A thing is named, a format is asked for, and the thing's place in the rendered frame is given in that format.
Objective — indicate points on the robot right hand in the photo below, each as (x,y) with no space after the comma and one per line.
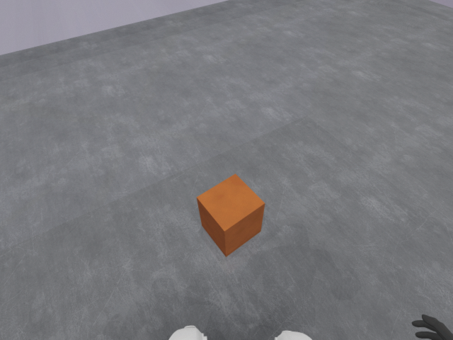
(442,333)

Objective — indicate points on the carton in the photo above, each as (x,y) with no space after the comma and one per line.
(231,213)

